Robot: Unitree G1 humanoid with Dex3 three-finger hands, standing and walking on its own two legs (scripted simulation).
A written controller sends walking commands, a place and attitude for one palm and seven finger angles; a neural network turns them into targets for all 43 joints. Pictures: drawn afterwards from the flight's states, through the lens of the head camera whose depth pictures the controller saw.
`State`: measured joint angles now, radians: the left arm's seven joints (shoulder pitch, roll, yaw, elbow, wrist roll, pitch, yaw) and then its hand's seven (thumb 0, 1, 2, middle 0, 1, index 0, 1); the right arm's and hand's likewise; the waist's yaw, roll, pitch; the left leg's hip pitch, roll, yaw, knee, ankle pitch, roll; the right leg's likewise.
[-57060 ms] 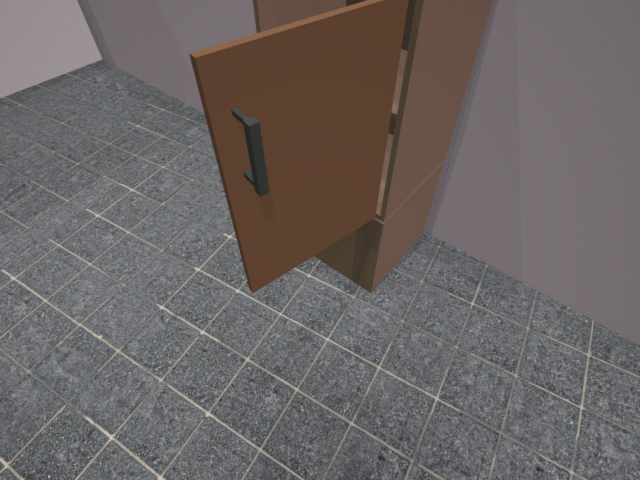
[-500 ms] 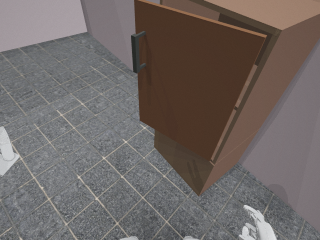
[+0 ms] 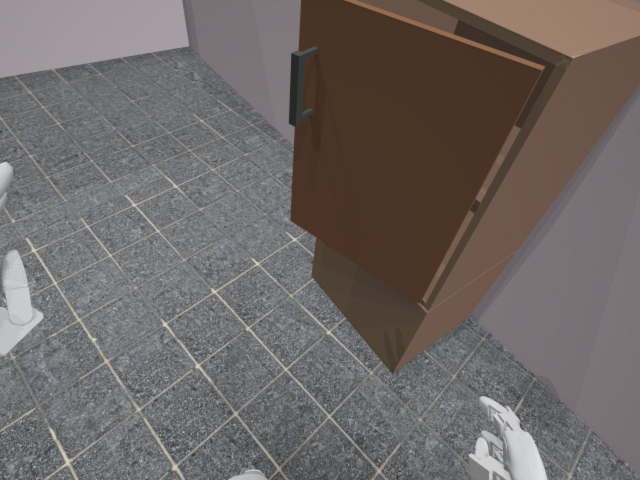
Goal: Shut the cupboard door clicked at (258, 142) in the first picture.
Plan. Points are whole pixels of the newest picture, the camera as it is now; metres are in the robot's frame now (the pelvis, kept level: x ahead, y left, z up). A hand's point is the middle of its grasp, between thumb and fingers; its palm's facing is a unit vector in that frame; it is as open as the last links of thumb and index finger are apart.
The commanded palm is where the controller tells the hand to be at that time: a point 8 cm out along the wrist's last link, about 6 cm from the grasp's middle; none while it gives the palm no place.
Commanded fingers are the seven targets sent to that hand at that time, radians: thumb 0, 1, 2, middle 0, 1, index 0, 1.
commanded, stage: step back with the hand held close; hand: left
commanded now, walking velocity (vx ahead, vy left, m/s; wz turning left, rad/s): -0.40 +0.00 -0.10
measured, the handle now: (303, 87) +0.79 +0.06 +0.10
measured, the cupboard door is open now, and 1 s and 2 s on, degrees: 17 17 17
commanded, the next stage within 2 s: stop stepping back and stand still in 0.18 s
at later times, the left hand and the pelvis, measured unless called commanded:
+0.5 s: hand out of the picture +0.13 +0.25 +0.19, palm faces +0.29 -0.86 -0.43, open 7.4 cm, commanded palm +0.07 +0.30 +0.20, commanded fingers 0.00 0.90 0.90 -0.20 -0.30 -0.20 -0.30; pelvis -0.11 +0.02 +0.00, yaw -7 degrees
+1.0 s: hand out of the picture +0.01 +0.29 +0.22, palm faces +0.29 -0.82 -0.48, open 7.4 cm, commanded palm -0.02 +0.33 +0.20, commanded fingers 0.00 0.90 0.90 -0.20 -0.30 -0.20 -0.30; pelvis -0.21 +0.06 +0.01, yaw -10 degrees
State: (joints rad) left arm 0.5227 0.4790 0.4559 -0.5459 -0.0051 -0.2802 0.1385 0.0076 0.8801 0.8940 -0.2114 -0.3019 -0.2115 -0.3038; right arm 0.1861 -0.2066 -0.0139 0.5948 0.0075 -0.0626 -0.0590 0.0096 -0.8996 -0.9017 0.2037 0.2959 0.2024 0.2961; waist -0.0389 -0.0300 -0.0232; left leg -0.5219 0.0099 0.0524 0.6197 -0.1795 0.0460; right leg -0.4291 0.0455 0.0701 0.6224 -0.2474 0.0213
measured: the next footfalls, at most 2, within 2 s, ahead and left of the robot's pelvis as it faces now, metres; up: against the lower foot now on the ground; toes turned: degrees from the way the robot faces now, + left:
right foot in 0.28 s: -0.18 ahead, -0.12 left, +0.00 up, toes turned -6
left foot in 0.40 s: +0.04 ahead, +0.08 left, +0.00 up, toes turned -8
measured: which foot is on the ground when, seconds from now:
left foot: down 0.00-0.32, up 0.34-0.38, down 0.40-0.88, up 0.90-1.00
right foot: up 0.00-0.26, down 0.28-0.72, up 0.74-0.88, down 0.90-1.00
